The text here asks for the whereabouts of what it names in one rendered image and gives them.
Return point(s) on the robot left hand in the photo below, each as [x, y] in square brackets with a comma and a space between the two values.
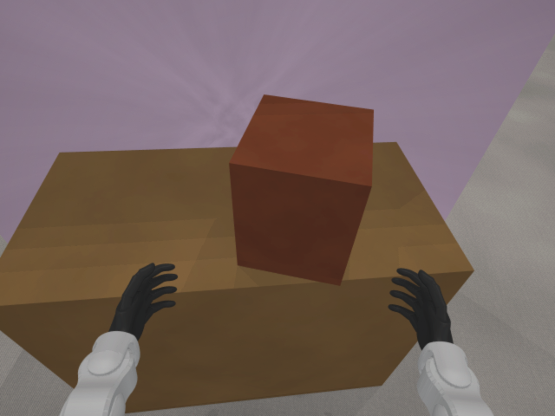
[135, 308]

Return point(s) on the carton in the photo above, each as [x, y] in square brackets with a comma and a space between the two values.
[301, 178]

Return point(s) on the right robot forearm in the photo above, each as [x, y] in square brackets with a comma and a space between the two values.
[447, 386]

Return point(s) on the left robot forearm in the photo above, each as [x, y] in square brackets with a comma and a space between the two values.
[106, 377]

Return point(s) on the robot right hand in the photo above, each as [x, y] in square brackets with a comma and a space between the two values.
[430, 318]

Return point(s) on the pedestal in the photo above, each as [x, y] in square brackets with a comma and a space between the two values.
[235, 333]

